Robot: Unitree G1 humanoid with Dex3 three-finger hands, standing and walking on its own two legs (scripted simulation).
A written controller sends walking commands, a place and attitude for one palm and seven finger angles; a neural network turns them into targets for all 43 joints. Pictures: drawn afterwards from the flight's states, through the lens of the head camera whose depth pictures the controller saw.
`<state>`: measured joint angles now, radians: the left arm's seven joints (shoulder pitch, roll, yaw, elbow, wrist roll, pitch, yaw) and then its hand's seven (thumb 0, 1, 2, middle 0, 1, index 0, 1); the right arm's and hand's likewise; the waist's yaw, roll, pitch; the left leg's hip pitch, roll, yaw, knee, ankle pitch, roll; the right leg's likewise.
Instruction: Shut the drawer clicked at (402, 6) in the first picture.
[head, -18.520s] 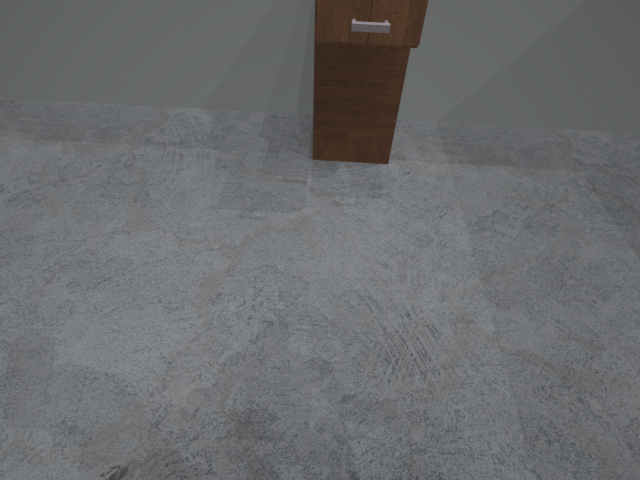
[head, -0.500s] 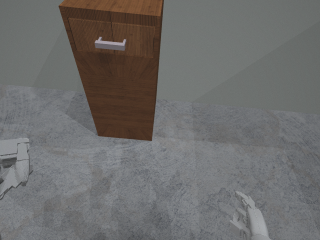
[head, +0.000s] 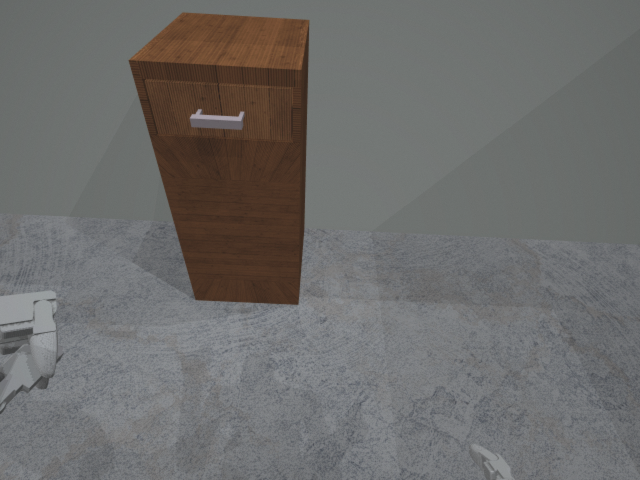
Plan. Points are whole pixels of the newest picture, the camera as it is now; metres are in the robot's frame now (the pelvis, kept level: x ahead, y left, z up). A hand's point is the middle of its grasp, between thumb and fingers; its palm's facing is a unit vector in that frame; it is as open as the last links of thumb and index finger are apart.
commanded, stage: stop stepping back and stand still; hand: left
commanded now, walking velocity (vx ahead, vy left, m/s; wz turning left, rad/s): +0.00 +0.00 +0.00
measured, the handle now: (218, 117) +0.92 +0.28 +0.03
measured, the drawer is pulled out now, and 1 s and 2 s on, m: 0.00 0.00 0.00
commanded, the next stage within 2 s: let the arm hang, fingers relaxed in 0.10 s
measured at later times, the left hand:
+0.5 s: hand out of the picture +0.04 +0.19 -0.16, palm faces +0.07 -0.97 -0.22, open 3.1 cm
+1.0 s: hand out of the picture -0.02 +0.19 -0.16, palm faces +0.09 -0.97 -0.22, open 7.0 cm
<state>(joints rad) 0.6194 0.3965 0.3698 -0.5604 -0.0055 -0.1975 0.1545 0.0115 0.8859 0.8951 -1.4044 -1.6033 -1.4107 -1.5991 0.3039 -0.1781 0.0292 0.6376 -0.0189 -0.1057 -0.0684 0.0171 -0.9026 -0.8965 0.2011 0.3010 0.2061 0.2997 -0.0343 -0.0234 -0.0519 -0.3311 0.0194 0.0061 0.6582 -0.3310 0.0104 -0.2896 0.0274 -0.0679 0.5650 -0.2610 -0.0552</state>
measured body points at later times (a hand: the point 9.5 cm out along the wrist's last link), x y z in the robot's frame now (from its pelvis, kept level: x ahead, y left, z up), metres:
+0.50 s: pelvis -0.01 +0.00 +0.00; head -0.02 +0.01 +0.45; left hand +0.03 +0.24 -0.14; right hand +0.07 -0.23 -0.13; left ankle +0.04 +0.13 -0.73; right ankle +0.03 -0.10 -0.73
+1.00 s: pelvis -0.01 +0.00 +0.01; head +0.00 +0.00 +0.46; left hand -0.02 +0.24 -0.14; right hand -0.02 -0.22 -0.15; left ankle +0.04 +0.13 -0.73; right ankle +0.03 -0.10 -0.73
